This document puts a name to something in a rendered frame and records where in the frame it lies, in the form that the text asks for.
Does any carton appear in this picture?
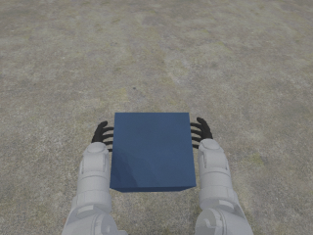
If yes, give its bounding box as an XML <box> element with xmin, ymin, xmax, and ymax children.
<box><xmin>110</xmin><ymin>112</ymin><xmax>197</xmax><ymax>193</ymax></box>

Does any left robot upper arm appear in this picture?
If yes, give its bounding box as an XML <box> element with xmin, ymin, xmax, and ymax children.
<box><xmin>62</xmin><ymin>212</ymin><xmax>118</xmax><ymax>235</ymax></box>

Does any robot left forearm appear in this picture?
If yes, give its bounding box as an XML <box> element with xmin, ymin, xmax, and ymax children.
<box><xmin>63</xmin><ymin>142</ymin><xmax>112</xmax><ymax>231</ymax></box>

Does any right robot upper arm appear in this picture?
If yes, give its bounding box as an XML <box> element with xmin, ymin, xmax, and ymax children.
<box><xmin>195</xmin><ymin>207</ymin><xmax>253</xmax><ymax>235</ymax></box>

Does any left robot hand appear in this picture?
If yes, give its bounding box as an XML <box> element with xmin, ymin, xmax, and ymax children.
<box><xmin>91</xmin><ymin>121</ymin><xmax>114</xmax><ymax>152</ymax></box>

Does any right robot hand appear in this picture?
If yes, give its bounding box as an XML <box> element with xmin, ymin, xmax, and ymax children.
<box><xmin>190</xmin><ymin>117</ymin><xmax>213</xmax><ymax>149</ymax></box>

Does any robot right forearm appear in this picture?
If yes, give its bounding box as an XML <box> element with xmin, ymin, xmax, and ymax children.
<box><xmin>197</xmin><ymin>138</ymin><xmax>248</xmax><ymax>222</ymax></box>

